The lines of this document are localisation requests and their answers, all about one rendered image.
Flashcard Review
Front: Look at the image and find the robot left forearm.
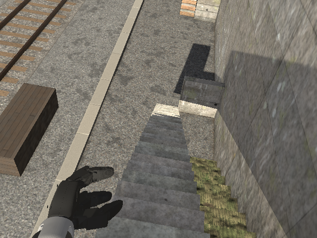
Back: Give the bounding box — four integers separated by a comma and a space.
32, 216, 74, 238

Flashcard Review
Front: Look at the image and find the left robot hand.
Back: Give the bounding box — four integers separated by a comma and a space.
47, 166, 123, 230

